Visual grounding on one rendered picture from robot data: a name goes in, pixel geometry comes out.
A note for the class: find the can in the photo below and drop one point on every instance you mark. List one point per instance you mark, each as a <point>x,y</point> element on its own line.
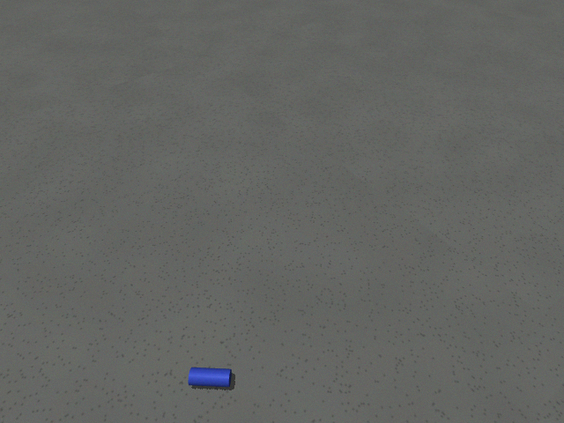
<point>204,376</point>

